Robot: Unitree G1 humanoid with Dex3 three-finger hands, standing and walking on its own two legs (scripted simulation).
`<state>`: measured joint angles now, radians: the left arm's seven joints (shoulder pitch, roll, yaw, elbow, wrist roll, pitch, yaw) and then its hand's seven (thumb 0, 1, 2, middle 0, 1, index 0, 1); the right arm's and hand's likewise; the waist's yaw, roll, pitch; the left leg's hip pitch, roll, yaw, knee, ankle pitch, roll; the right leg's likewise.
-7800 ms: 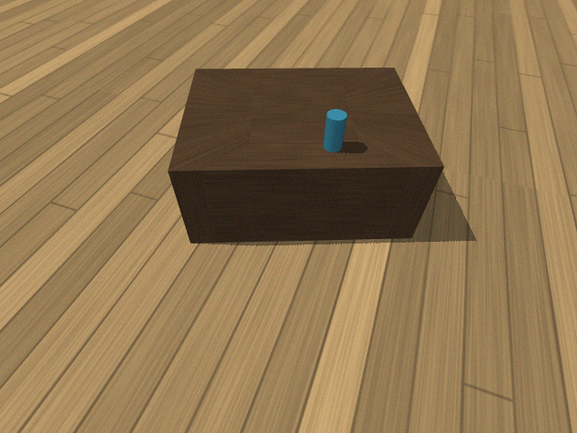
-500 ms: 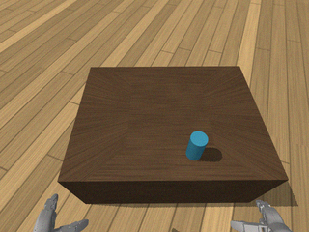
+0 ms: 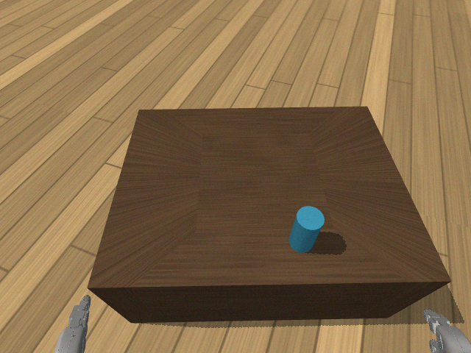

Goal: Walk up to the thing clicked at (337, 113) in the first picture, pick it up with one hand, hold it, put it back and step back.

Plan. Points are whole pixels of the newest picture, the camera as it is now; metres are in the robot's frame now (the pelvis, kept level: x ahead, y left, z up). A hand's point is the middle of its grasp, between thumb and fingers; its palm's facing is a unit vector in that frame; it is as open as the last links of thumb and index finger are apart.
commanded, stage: go down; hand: right
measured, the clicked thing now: (305, 230) +0.47 -0.19 -0.26
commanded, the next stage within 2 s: none
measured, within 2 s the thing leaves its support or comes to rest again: neither
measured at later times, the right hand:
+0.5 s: hand (432, 304) +0.22 -0.32 -0.05, palm faces +0.17 +0.95 -0.27, open 17.7 cm
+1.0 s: hand (442, 238) +0.32 -0.36 +0.00, palm faces +0.19 +0.97 -0.13, open 17.6 cm
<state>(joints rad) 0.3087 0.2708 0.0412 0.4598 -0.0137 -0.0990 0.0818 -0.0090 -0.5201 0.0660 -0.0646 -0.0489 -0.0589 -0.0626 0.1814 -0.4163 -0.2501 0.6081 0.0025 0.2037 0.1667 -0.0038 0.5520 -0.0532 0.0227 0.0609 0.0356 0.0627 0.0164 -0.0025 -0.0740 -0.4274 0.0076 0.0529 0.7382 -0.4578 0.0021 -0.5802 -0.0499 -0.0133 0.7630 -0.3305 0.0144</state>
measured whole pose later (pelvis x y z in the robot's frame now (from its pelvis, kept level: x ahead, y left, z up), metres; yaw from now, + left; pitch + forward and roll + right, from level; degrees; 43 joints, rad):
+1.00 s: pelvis -0.02 -0.01 -0.01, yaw +1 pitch +12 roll +2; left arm 0.31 0.28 -0.01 0.41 -0.01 -0.14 0.10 -0.01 -0.53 0.06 -0.06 -0.05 -0.06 -0.06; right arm -0.36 -0.70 -0.54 1.02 0.09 -0.09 0.43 -0.01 0.55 -0.05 0.03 0.05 0.04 0.06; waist 0.08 0.02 -0.08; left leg -0.57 -0.01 0.05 0.82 -0.46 0.00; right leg -0.73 -0.07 -0.01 0.86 -0.34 0.00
